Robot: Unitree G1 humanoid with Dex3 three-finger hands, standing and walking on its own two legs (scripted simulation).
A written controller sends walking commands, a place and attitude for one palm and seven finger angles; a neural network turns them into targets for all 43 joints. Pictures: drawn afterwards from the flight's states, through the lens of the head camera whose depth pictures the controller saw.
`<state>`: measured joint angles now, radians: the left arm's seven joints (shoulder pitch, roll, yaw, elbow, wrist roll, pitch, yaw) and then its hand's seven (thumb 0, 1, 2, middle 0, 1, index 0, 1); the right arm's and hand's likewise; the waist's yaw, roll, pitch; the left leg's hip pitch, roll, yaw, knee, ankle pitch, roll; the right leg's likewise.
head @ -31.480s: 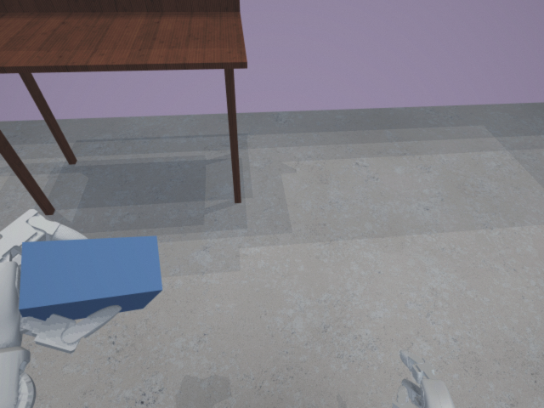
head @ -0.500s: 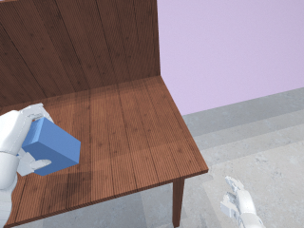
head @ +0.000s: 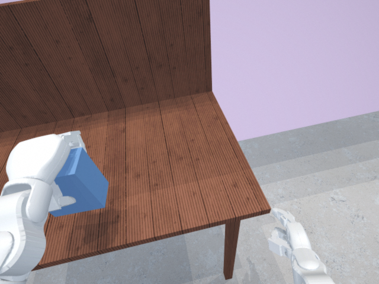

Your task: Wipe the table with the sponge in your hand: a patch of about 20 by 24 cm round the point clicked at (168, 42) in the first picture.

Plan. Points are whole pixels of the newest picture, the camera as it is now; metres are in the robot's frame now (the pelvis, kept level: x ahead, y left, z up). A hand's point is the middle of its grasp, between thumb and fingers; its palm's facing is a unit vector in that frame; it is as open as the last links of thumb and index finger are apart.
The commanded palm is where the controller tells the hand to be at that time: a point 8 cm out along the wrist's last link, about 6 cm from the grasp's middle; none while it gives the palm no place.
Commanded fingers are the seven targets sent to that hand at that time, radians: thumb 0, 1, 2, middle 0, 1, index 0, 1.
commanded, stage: turn the palm down, sponge in hand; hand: left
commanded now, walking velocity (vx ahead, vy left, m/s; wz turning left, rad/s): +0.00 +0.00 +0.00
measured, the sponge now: (73, 189) +0.23 +0.29 +0.11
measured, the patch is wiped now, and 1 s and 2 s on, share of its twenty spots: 0.00 0.00 0.00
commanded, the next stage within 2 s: move the sponge above the wiping area in 0.42 s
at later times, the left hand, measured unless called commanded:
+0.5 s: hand (70, 174) +0.23 +0.26 +0.16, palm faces +0.11 -0.05 -0.99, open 10.1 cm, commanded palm +0.19 +0.26 +0.23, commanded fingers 0.00 0.10 1.30 -1.20 -1.60 -1.20 -1.60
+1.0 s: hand (77, 174) +0.24 +0.26 +0.15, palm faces +0.11 -0.07 -0.99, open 10.1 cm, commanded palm +0.20 +0.25 +0.21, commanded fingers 0.00 0.10 1.30 -1.20 -1.60 -1.20 -1.60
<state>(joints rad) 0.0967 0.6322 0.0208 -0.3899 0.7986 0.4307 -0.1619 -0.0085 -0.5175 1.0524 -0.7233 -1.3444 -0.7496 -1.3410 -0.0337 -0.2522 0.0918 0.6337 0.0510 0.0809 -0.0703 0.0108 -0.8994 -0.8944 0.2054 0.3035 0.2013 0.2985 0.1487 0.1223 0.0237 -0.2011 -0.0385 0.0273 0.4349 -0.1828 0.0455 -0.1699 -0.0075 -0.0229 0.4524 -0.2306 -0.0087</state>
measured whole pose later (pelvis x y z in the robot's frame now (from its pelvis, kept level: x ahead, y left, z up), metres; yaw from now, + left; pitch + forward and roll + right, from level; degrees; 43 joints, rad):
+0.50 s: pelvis +0.00 -0.02 +0.00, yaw -1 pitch -4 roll +0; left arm 0.11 0.62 0.02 -0.35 0.80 0.39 -0.12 -0.01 -0.52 1.05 -0.72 -1.34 -0.75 -1.34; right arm -0.02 -0.27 0.06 0.65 0.05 0.06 -0.07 0.01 -0.90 -0.89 0.20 0.30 0.20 0.30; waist 0.14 0.13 0.02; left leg -0.18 -0.01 0.03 0.44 -0.19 0.02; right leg -0.16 0.02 -0.02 0.46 -0.23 -0.04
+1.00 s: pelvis +0.00 -0.02 +0.00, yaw -1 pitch -4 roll +0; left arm 0.09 0.57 -0.01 -0.29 0.83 0.39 -0.09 -0.01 -0.52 1.05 -0.72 -1.34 -0.75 -1.34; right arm 0.00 -0.27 0.05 0.67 0.05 0.05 -0.07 0.01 -0.90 -0.89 0.20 0.30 0.20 0.30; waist 0.14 0.13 0.01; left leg -0.18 -0.01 0.03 0.44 -0.19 0.02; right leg -0.16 0.02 -0.02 0.46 -0.23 -0.03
